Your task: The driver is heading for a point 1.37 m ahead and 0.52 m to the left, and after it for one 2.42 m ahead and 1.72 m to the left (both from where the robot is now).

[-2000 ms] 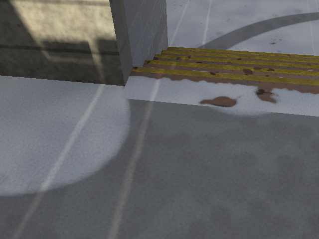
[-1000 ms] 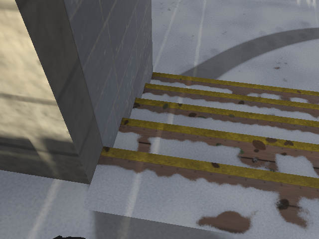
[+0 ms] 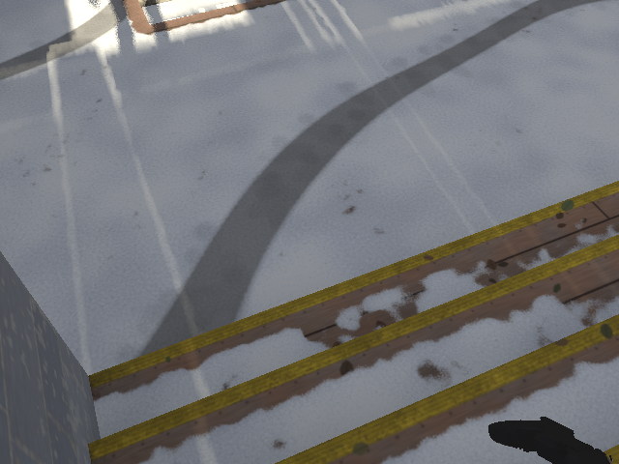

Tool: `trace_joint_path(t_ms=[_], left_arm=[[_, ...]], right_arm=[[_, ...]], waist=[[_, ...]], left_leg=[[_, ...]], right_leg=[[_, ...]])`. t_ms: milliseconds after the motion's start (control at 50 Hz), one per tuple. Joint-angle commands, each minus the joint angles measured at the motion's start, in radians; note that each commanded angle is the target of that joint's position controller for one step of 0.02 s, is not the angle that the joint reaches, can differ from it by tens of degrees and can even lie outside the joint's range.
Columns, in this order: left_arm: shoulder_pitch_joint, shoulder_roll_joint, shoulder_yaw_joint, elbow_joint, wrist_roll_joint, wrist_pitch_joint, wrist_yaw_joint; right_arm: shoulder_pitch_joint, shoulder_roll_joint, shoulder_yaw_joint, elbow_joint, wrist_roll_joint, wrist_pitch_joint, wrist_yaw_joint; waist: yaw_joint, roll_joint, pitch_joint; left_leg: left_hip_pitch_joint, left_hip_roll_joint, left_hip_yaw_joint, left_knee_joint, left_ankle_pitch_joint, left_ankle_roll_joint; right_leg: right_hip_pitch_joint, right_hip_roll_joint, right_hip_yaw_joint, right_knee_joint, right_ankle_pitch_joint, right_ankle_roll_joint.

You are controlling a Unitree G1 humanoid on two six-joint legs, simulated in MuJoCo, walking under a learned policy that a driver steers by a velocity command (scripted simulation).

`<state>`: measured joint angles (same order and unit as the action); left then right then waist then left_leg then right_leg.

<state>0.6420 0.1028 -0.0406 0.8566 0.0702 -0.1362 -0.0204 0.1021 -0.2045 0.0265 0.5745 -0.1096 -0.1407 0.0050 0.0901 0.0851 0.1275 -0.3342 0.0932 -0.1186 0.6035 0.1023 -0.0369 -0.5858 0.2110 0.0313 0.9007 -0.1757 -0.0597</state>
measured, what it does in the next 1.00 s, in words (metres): goes down, turning left: left foot 0.12 m lower, then right foot 0.17 m lower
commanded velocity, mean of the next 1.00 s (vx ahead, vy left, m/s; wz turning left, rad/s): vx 0.13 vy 0.00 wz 0.46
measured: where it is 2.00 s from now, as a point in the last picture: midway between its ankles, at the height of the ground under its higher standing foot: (241, 347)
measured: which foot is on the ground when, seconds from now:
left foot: up 0.00-0.00, down 0.02-0.34, up 0.36-0.76, down 0.78-1.00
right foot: up 0.00-0.32, down 0.34-0.78, up 0.80-1.00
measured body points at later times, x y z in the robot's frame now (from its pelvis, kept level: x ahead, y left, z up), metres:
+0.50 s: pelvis +0.30 +0.01 -0.21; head +0.32 +0.01 +0.24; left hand +0.39 +0.28 -0.33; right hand +0.38 -0.25 -0.34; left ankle +0.21 +0.16 -0.71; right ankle +0.41 -0.07 -0.94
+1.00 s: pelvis +0.36 +0.13 -0.22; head +0.36 +0.13 +0.23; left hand +0.39 +0.44 -0.29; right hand +0.45 -0.08 -0.36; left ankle +0.30 +0.19 -0.94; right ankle +0.49 +0.03 -0.82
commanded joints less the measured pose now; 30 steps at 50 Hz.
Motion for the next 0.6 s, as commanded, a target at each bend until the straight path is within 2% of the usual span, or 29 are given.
trace_joint_path(t_ms=[20, 40, 60, 80, 100, 120, 140, 160, 180, 200, 220, 240, 260, 280, 300, 320, 340, 360, 380, 400, 420, 440, 460, 480, 500, 520, 540, 560, 600], left_arm=[[-0.454, 0.29, 0.09, -0.277, 0.003, -0.052, -0.015], [-0.119, 0.136, 0.065, -0.224, 0.028, 0.029, -0.018], [-0.007, 0.043, 0.022, -0.139, 0.017, 0.091, -0.029], [-0.05, -0.03, -0.016, -0.141, 0.068, 0.145, -0.05], [-0.058, 0.026, -0.006, -0.096, 0.075, 0.147, -0.031], [-0.062, 0.06, 0.009, -0.061, 0.065, 0.131, -0.011], [-0.133, 0.133, 0.027, -0.077, 0.06, 0.11, -0.003], [-0.162, 0.175, 0.048, -0.056, 0.068, 0.096, -0.019], [-0.185, 0.22, 0.056, -0.048, 0.079, 0.084, -0.032], [-0.391, 0.173, 0.075, -0.133, -0.087, 0.081, -0.018], [-0.349, 0.165, 0.066, -0.107, -0.106, 0.081, -0.011], [-0.349, 0.203, 0.058, -0.088, 0.035, 0.102, -0.044], [-0.384, 0.229, 0.079, -0.105, 0.038, 0.085, -0.043], [-0.336, 0.21, 0.084, -0.103, -0.012, 0.084, -0.032], [-0.256, 0.242, 0.109, -0.097, -0.014, 0.09, -0.027], [-0.122, 0.299, 0.133, -0.082, -0.009, 0.097, -0.022], [-0.058, 0.356, 0.165, -0.091, 0.017, 0.126, -0.001], [0.065, 0.348, 0.158, -0.092, 0.04, 0.134, 0.007], [0.017, 0.376, 0.155, -0.101, 0.009, 0.113, -0.015], [-0.08, 0.378, 0.146, -0.111, 0.011, 0.093, -0.026], [-0.182, 0.335, 0.128, -0.131, 0.005, 0.08, -0.035], [-0.281, 0.285, 0.108, -0.16, -0.008, 0.047, -0.035], [-0.339, 0.345, 0.132, -0.153, 0.01, 0.032, -0.028], [-0.328, 0.278, 0.12, -0.143, 0.024, 0.022, 0.001], [-0.295, 0.27, 0.118, -0.125, 0.025, 0.022, 0.025], [-0.313, 0.244, 0.114, -0.128, 0.025, 0.016, 0.048], [-0.316, 0.249, 0.119, -0.122, 0.024, 0.013, 0.062], [-0.341, 0.267, 0.128, -0.126, 0.028, 0.011, 0.08], [-0.341, 0.3, 0.148, -0.111, 0.032, 0.005, 0.108]], right_arm=[[0.936, -0.176, -0.091, 0.271, 0.022, 0.06, 0.0], [0.468, -0.339, -0.137, 0.156, 0.004, 0.092, 0.012], [0.007, -0.254, -0.097, 0.024, 0.007, 0.09, 0.044], [-0.16, -0.175, -0.069, -0.007, 0.002, 0.058, 0.043], [-0.136, -0.114, -0.058, 0.0, 0.024, 0.025, 0.028], [-0.032, -0.101, -0.058, 0.041, -0.003, 0.002, 0.007], [0.106, -0.087, -0.046, 0.089, -0.011, -0.018, -0.019], [0.338, -0.088, -0.04, 0.185, 0.005, -0.029, -0.03], [0.394, -0.088, -0.03, 0.193, 0.017, -0.027, -0.03], [0.228, -0.124, -0.052, 0.224, 0.196, -0.009, -0.034], [0.248, -0.182, -0.07, 0.216, 0.185, 0.013, -0.046], [0.395, -0.185, -0.051, 0.237, 0.049, 0.022, -0.008], [0.485, -0.18, -0.062, 0.254, 0.071, 0.024, 0.007], [0.504, -0.223, -0.079, 0.266, 0.054, 0.033, 0.025], [0.368, -0.274, -0.081, 0.253, 0.054, 0.052, 0.051], [0.303, -0.252, -0.078, 0.248, 0.031, 0.055, 0.074], [0.339, -0.18, -0.063, 0.271, 0.026, 0.054, 0.088], [0.475, -0.035, -0.036, 0.264, 0.073, 0.066, 0.088], [0.565, -0.077, -0.049, 0.244, 0.095, 0.081, 0.063], [0.388, -0.118, -0.057, 0.179, 0.106, 0.085, 0.042], [0.338, -0.122, -0.048, 0.142, 0.087, 0.08, 0.026], [0.371, -0.083, -0.037, 0.137, 0.063, 0.076, 0.0], [0.444, -0.021, -0.015, 0.123, 0.056, 0.096, -0.01], [0.446, -0.016, -0.01, 0.139, 0.036, 0.114, -0.014], [0.47, -0.032, -0.02, 0.135, 0.036, 0.129, -0.006], [0.497, -0.065, -0.036, 0.157, 0.043, 0.147, 0.009], [0.462, -0.063, -0.044, 0.146, 0.042, 0.151, 0.018], [0.417, -0.044, -0.039, 0.127, 0.052, 0.154, 0.032], [0.355, -0.007, -0.033, 0.11, 0.051, 0.166, 0.058]], waist=[[-0.459, 0.117, -0.14], [-0.148, 0.28, -0.017], [0.011, 0.211, 0.083], [0.036, 0.131, 0.151], [0.031, -0.136, 0.087], [0.016, -0.253, 0.016], [-0.019, -0.225, -0.034], [-0.088, -0.162, -0.006], [-0.122, -0.13, -0.001], [-0.039, -0.062, -0.078], [-0.042, -0.037, -0.122], [-0.133, -0.127, 0.109], [-0.169, -0.176, 0.045], [-0.148, -0.187, -0.087], [-0.032, -0.028, -0.052], [0.062, -0.056, -0.057], [0.102, -0.136, -0.11], [0.071, -0.323, -0.469], [0.025, -0.374, -0.576], [0.014, -0.245, -0.421], [-0.022, -0.164, -0.403], [-0.093, -0.077, -0.338], [-0.141, -0.157, -0.249], [-0.123, -0.108, -0.226], [-0.121, -0.09, -0.241], [-0.114, -0.077, -0.234], [-0.107, -0.119, -0.215], [-0.113, -0.135, -0.195], [-0.095, -0.117, -0.172]], left_leg=[[0.805, 0.015, 0.199, 0.155, 0.037, 0.142], [0.126, 0.417, -0.164, -0.206, 0.129, 0.429], [-0.162, 0.548, -0.271, -0.399, -0.141, 0.451], [-0.314, 0.55, -0.316, -0.433, -0.576, 0.363], [-0.373, 0.406, -0.251, -0.269, -0.695, 0.323], [-0.339, 0.307, -0.144, -0.052, -0.525, 0.339], [-0.295, 0.222, -0.06, 0.088, -0.438, 0.304], [-0.238, 0.117, 0.012, 0.187, -0.54, 0.244], [-0.268, 0.044, 0.05, 0.229, -0.712, 0.189], [-0.257, 0.067, -0.001, 0.189, -0.559, 0.166], [-0.204, 0.064, 0.015, 0.266, -0.481, 0.149], [-0.237, 0.09, 0.023, 0.284, -0.698, 0.132], [-0.311, 0.011, 0.041, 0.329, -0.658, 0.152], [-0.362, -0.056, 0.1, 0.377, -0.71, 0.122], [-0.352, -0.047, 0.061, 0.401, -0.619, 0.137], [-0.336, -0.021, 0.013, 0.557, -0.486, 0.097], [-0.398, -0.087, 0.018, 0.802, -0.6, 0.02], [-0.411, -0.129, 0.027, 1.244, -0.981, -0.008], [-0.431, -0.113, -0.026, 1.438, -0.962, -0.064], [-0.575, -0.106, -0.02, 1.491, -0.897, -0.067], [-0.593, -0.077, 0.001, 1.458, -0.898, -0.042], [-0.539, -0.033, -0.004, 1.297, -0.737, -0.051], [-0.475, -0.035, 0.029, 1.3, -0.684, -0.09], [-0.43, 0.02, 0.0, 1.221, -0.589, -0.102], [-0.425, 0.014, 0.028, 1.217, -0.563, -0.11], [-0.373, 0.026, 0.037, 1.116, -0.457, -0.111], [-0.382, 0.022, 0.052, 1.091, -0.426, -0.098], [-0.415, 0.056, 0.017, 0.928, -0.377, -0.098], [-0.39, 0.105, 0.07, 0.57, -0.322, -0.086]], right_leg=[[-0.631, -0.072, -0.033, -0.123, 0.116, 0.063], [-0.366, -0.184, -0.007, 0.263, -0.227, 0.081], [-0.373, -0.273, 0.171, 0.579, -0.137, 0.13], [-0.443, -0.298, 0.245, 0.485, 0.176, 0.132], [-0.354, -0.292, 0.195, 0.386, 0.566, 0.112], [-0.311, -0.278, 0.118, 0.299, 0.701, 0.103], [-0.244, -0.288, 0.028, 0.178, 0.657, 0.111], [-0.214, -0.292, -0.03, 0.084, 0.711, 0.1], [-0.09, -0.288, -0.062, -0.051, 0.902, 0.054], [0.151, -0.267, 0.005, -0.23, 0.819, 0.021], [0.279, -0.264, -0.001, -0.305, 0.791, 0.012], [0.166, -0.279, -0.068, -0.446, 0.777, 0.035], [0.317, -0.234, -0.151, -0.53, 0.827, 0.033], [0.547, -0.202, -0.16, -0.468, 0.908, 0.034], [0.661, -0.189, -0.158, -0.492, 0.796, 0.024], [0.735, -0.267, -0.093, -0.526, 0.792, -0.026], [0.859, -0.379, -0.025, -0.506, 0.849, -0.099], [1.106, -0.589, 0.081, -0.202, 1.41, -0.3], [1.032, -0.744, 0.302, -0.251, 1.439, -0.448], [0.858, -0.728, 0.285, -0.323, 1.159, -0.388], [0.725, -0.726, 0.204, -0.365, 0.899, -0.335], [0.489, -0.706, 0.086, -0.416, 0.805, -0.319], [0.279, -0.741, 0.077, -0.544, 0.658, -0.344], [0.223, -0.752, 0.054, -0.582, 0.582, -0.317], [0.232, -0.75, 0.027, -0.586, 0.522, -0.31], [0.18, -0.722, -0.023, -0.619, 0.343, -0.279], [0.183, -0.7, -0.041, -0.613, 0.268, -0.258], [0.219, -0.693, -0.062, -0.618, 0.177, -0.207], [0.28, -0.661, -0.125, -0.642, -0.022, -0.119]])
